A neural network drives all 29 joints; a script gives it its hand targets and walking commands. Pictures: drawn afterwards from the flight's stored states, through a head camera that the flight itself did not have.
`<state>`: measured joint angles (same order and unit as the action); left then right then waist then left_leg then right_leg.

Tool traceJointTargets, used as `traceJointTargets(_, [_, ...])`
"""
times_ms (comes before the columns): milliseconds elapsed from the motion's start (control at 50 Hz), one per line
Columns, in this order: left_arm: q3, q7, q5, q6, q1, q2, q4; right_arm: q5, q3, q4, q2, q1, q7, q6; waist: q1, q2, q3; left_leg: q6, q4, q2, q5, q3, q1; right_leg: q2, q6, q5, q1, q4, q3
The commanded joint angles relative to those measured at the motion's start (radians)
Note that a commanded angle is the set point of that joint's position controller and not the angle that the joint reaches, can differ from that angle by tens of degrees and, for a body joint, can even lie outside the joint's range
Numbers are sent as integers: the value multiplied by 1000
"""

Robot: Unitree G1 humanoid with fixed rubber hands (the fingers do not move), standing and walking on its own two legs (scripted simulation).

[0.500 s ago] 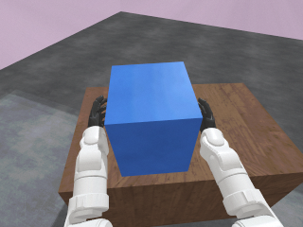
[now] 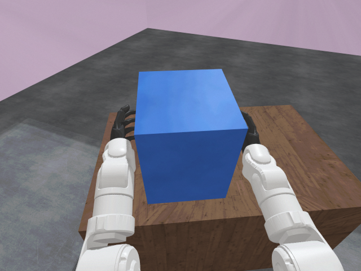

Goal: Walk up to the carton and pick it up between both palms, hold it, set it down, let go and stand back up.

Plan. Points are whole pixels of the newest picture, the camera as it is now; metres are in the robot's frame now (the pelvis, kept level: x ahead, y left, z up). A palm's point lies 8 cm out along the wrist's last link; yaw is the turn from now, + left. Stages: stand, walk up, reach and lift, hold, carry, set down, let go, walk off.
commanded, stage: reach and lift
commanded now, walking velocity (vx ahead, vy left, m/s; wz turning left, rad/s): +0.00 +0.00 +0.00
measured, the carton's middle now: (184, 137) +0.41 -0.01 +0.12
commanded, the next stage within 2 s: hold in 0.74 s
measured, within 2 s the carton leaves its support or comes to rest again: neither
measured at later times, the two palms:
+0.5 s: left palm (114, 141) +0.36 +0.14 +0.17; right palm (246, 143) +0.34 -0.15 +0.15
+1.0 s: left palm (110, 137) +0.35 +0.14 +0.19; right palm (247, 140) +0.34 -0.14 +0.16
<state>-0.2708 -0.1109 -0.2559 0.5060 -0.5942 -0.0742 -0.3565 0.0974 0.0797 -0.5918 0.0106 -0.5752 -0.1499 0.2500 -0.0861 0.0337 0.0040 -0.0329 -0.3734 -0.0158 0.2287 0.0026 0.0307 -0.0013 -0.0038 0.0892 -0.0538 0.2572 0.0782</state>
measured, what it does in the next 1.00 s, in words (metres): stands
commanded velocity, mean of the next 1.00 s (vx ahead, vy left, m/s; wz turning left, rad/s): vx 0.00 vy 0.00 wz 0.00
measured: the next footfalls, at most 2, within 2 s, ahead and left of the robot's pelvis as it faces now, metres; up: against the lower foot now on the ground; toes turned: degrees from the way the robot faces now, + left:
none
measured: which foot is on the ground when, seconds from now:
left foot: down 0.00-1.00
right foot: down 0.00-1.00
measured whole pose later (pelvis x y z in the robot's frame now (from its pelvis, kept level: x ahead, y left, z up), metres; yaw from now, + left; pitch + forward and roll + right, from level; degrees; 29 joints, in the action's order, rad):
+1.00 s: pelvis -0.01 -0.01 +0.00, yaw +1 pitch -11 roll -1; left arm -0.31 -0.02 -0.33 0.67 -0.61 -0.07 -0.16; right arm 0.13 0.03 -0.47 -0.01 -0.58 -0.20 0.32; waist -0.08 0.05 -0.07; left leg -0.02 -0.37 -0.01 0.22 -0.01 -0.04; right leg -0.01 -0.02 0.09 0.02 0.27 0.09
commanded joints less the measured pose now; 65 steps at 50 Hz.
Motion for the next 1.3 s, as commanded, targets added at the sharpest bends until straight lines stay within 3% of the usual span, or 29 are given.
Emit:
traceJointTargets(0, [499, 218, 120, -22, -562, -613, 102, 78, -364, 375, -546, -882, 88, -120, 2, -47, 389, 84, 40, -19, -354, -38, -31, -58, 3, -227, 208, 17, -19])
traceJointTargets(160, [499, 229, 114, -2, -587, -589, 155, 91, -402, 424, -585, -896, 63, -104, 13, -42, 387, 66, 49, -32, -284, -31, -1, -44, 16, -221, 234, 15, -28])
traceJointTargets(400, [505, 248, 118, 35, -580, -553, 210, 91, -397, 446, -571, -859, 44, -74, -10, -53, 393, 67, 53, -37, -265, -24, -13, -37, 23, -183, 235, 8, -14])
traceJointTargets(520, [493, 261, 107, 63, -574, -546, 222, 93, -392, 446, -562, -870, 47, -68, -3, -60, 364, 65, 61, -34, -257, -15, -10, -38, 21, -137, 239, 9, -11])
traceJointTargets(640, [518, 260, 113, 76, -602, -552, 251, 90, -382, 454, -556, -882, 54, -69, -19, -76, 371, 73, 54, -28, -279, -16, -38, -42, 15, -119, 222, 10, 4])
traceJointTargets(780, [484, 267, 90, 115, -581, -534, 255, 101, -387, 460, -538, -900, 57, -58, 0, -71, 345, 64, 64, -26, -273, -6, -29, -43, 14, -113, 248, 10, 4])
traceJointTargets(960, [492, 268, 88, 148, -592, -536, 275, 104, -376, 476, -528, -924, 64, -46, -2, -75, 332, 66, 72, -15, -271, -5, -39, -50, 10, -76, 238, 7, 11])
traceJointTargets(1280, [464, 295, 69, 186, -581, -504, 307, 94, -367, 479, -519, -899, 57, -23, -17, -71, 314, 64, 69, -22, -301, 7, -42, -46, 16, -114, 274, 8, 12])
